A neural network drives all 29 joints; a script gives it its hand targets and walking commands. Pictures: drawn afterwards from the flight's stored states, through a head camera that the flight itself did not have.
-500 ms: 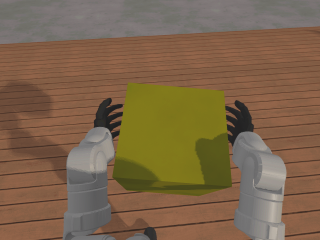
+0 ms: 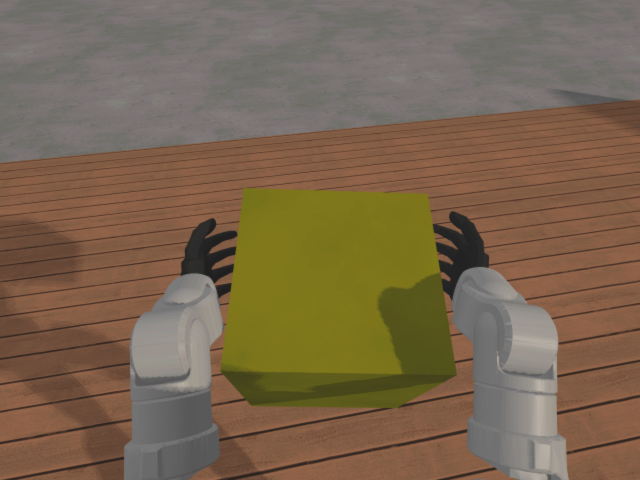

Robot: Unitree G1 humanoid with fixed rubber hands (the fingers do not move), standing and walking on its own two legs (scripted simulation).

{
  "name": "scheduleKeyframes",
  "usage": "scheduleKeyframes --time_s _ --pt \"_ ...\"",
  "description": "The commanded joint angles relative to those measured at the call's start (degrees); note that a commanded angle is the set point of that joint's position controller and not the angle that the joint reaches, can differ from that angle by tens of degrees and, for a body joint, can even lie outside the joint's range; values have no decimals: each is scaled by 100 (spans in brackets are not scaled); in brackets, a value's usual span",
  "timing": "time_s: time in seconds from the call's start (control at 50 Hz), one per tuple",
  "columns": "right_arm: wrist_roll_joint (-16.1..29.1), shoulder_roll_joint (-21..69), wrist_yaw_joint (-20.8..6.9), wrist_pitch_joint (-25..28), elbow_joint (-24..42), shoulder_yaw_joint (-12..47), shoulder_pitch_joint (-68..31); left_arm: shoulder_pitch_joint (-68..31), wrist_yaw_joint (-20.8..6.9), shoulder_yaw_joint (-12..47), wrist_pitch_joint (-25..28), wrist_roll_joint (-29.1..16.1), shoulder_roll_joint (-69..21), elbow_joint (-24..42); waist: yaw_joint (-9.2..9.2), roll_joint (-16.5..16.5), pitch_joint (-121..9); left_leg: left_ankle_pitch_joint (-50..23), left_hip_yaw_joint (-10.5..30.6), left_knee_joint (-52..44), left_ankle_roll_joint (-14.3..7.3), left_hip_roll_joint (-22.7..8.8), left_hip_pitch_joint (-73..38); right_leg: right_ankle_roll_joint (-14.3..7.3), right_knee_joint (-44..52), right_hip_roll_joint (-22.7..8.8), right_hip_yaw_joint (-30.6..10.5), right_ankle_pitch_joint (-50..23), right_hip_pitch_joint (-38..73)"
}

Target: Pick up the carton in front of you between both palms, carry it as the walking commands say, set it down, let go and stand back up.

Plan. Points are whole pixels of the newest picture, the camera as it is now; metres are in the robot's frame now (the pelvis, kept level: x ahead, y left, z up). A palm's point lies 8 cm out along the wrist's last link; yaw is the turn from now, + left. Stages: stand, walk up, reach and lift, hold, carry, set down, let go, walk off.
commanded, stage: carry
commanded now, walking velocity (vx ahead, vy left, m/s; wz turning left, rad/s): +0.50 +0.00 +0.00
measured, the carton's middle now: (329, 311) +0.34 -0.02 +0.04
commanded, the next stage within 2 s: none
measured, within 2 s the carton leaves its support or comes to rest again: neither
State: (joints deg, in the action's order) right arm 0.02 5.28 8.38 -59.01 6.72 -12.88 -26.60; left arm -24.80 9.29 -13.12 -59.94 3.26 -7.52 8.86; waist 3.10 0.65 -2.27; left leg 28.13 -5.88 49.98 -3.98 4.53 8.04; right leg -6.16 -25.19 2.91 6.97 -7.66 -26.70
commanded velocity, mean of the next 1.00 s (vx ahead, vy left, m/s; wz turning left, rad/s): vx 0.50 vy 0.00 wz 0.00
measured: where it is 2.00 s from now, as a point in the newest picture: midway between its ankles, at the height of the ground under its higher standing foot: (308, 266)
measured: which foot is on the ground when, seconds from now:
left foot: up 0.00-0.44, down 0.46-0.96, up 0.98-1.00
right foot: down 0.00-0.46, up 0.48-0.94, down 0.96-1.00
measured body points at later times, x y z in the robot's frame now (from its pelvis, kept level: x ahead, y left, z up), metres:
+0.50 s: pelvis +0.32 +0.02 -0.05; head +0.34 +0.02 +0.40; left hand +0.68 +0.17 +0.07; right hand +0.68 -0.13 +0.06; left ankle +0.42 +0.06 -0.77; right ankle +0.13 -0.05 -0.69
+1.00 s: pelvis +0.64 +0.00 -0.09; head +0.65 +0.00 +0.36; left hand +0.99 +0.14 +0.02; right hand +0.98 -0.17 +0.02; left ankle +0.44 +0.07 -0.73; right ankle +0.73 -0.05 -0.81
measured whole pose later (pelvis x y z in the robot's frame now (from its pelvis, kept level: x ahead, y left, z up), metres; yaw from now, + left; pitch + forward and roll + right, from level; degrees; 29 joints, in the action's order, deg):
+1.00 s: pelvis +0.64 +0.00 -0.09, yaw -1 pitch +4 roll +0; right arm -0.3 4.2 8.4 -57.3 0.9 -12.9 -27.1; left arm -25.4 9.6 -13.4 -57.8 4.2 -7.5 3.2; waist 2.2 -0.9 -4.4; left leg 30.1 -3.0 58.4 -2.9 4.3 12.9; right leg -8.8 -29.7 3.9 6.7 -2.8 -28.6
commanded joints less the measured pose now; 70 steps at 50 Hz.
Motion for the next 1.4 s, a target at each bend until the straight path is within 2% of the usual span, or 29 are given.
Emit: scheduleKeyframes --time_s 0.0,0.02,0.04,0.08,0.12,0.24,0.36,0.4,0.42,0.44,0.46,0.48,0.5,0.52,0.54,0.58,0.72,0.84,0.88,0.92,0.94,0.96,0.98,1.0,1.02,1.04,1.08,1.24,1.38 --pt "1033 4028 -51 -177 -19 3393 -2785 -2832 70 3023 -23 -759 -3090 -11 -757 1614 -3231 970 722 3481 285 111 3224 -1334 -1008 -2669 -3428 -3317 5317" --pt "998 3984 -1 -177 98 3343 -2815 -2685 68 3101 -12 -882 -3315 -109 -890 1206 -3442 675 894 3828 164 -126 3762 -1643 -516 -2679 -4064 -608 5139" --pt "932 4131 27 -154 133 3261 -3051 -2912 14 3246 18 -1058 -3695 -35 -801 617 -2966 288 913 3381 72 -371 3834 -1388 -140 -2237 -3840 499 4324" --pt "731 4456 17 -49 90 3092 -3247 -3841 -161 3674 106 -1500 -4349 263 -587 -155 -2421 -305 848 2450 123 -563 3347 -930 101 -1950 -3106 118 3047" --pt "615 4731 -41 72 38 3112 -3289 -4415 -335 3959 259 -1858 -4782 399 -516 7 -2325 -498 750 1757 195 -638 2985 -648 231 -1753 -2645 8 2493" --pt "575 4783 -32 414 136 3392 -3040 -4134 -439 4116 556 -2027 -4842 319 -763 462 -2567 -2170 321 -65 211 -512 3414 -405 -348 -1202 -1549 -2547 3447" --pt "635 4188 -2 339 604 3467 -2857 -3461 -309 3979 516 -1867 -4337 290 -1063 547 -2216 -4089 -142 -2398 -44 -57 2411 -258 -1039 -737 -962 -1629 3459" --pt "547 3909 27 224 511 3324 -2647 -3247 -245 3896 408 -1758 -4154 133 -726 526 -2300 -4494 -239 -2870 -224 -31 1097 -91 -1908 -689 -753 -1716 2914" --pt "482 3746 48 162 434 3216 -2516 -3251 -212 3848 346 -1697 -4054 70 -382 394 -2457 -4637 -199 -2981 -240 -223 142 36 -2711 -640 -579 -1381 2425" --pt "422 3554 62 92 349 3091 -2379 -3285 -173 3769 279 -1621 -3928 14 -178 -88 -2565 -5813 480 -2480 -213 -1025 -1104 126 -3721 -455 -519 484 1177" --pt "360 3342 92 29 233 2941 -2416 -3293 -139 3716 178 -1556 -3947 -85 -291 -1005 -2886 -8123 1898 -1203 -589 -2253 -2596 294 -4646 -18 -497 4170 -433" --pt "460 3315 160 -18 97 2935 -2439 -3169 -88 3557 88 -1504 -3766 -175 48 -1621 -3438 -6513 3263 -1433 -1427 -2732 -3301 400 -5863 205 -810 4570 -1450" --pt "620 3445 183 -33 133 3038 -2450 -3133 -36 3453 49 -1496 -3739 -83 141 -1436 -3573 -3756 3982 -2010 -1733 -2789 -3224 312 -6199 37 -964 4302 -2108" --pt "794 3720 148 -31 248 3149 -2704 -3370 1 3373 38 -1463 -3811 -7 84 -743 -3111 -2762 3850 -2353 -1515 -2395 -2451 247 -5859 -112 -955 3894 -2204" --pt "935 3995 90 -28 382 3294 -3082 -3468 15 3257 46 -1365 -3958 -64 27 -179 -2746 -3002 3447 -2467 -1317 -2208 -1765 291 -5446 -256 -942 3572 -2023" --pt "1190 4462 -41 54 593 3585 -3673 -3461 -9 3099 129 -1155 -4113 -59 -113 130 -2423 -3294 2877 -2577 -1088 -2038 -777 375 -4677 -449 -922 3286 -1511" --pt "1542 4733 -216 363 539 3854 -3661 -3603 -9 3421 488 -1071 -4262 225 88 -625 -2511 -5800 1584 -2279 -657 -1546 -1437 386 -2818 -438 -522 1640 -1778" --pt "1297 4303 -147 304 284 3675 -2894 -3112 49 3414 411 -931 -3847 248 413 -637 -2182 -5866 969 -1796 -382 -903 -1805 223 -509 87 73 -12 -1154" --pt "1175 4226 -139 239 85 3610 -2747 -2954 29 3305 317 -837 -3698 112 248 -712 -2135 -5776 808 -1345 -260 -879 -1459 87 118 202 110 -535 -189" --pt "1086 4227 -124 168 -76 3561 -2759 -2814 18 3139 239 -720 -3574 -71 -262 -677 -2376 -5523 461 -101 -27 -865 -784 -30 556 12 53 -893 1405" --pt "1038 4206 -103 134 -125 3508 -2872 -2688 17 3030 201 -647 -3498 -172 -545 -327 -2544 -4039 388 857 44 -758 299 -12 185 -586 -450 -1525 2620" --pt "974 4235 -74 79 -249 3464 -2933 -2630 28 2911 162 -605 -3330 -309 -503 693 -2784 -106 299 1849 130 -333 1849 -233 -1038 -1893 -1835 -4066 3973" --pt "968 4222 -46 41 -430 3329 -2768 -2778 83 2897 156 -638 -3226 -454 -755 1579 -3439 1027 719 3471 359 136 3441 -1420 -845 -2804 -3698 -2656 5304" --pt "895 4178 -1 41 -302 3266 -2848 -2568 72 2990 182 -729 -3508 -557 -870 1038 -3446 638 865 3543 166 -182 3731 -1526 -409 -2573 -4036 -220 4866" --pt "863 4390 17 70 -277 3205 -3097 -2851 17 3110 226 -876 -3833 -436 -772 671 -2948 311 860 3186 107 -327 3842 -1298 -94 -2155 -3736 672 4115" --pt "798 4548 13 124 -234 3160 -3268 -3258 -63 3309 266 -1068 -4169 -294 -670 177 -2606 5 834 2789 127 -433 3707 -1107 43 -1993 -3386 641 3446" --pt "640 4814 -26 231 -286 3088 -3317 -4011 -249 3716 399 -1509 -4731 -71 -533 -85 -2368 -319 810 2000 181 -603 3181 -884 229 -1809 -2882 613 2477" --pt "584 4769 6 612 52 3398 -2957 -3877 -405 4056 762 -1935 -4796 123 -777 509 -2594 -2272 395 -28 218 -576 3542 -499 -343 -1256 -1647 -2184 3378" --pt "579 3933 56 358 454 3295 -2746 -3266 -222 3879 555 -1763 -4132 76 -1044 534 -2097 -3994 -21 -2468 -95 -155 2371 -346 -1178 -847 -1146 -1210 3238"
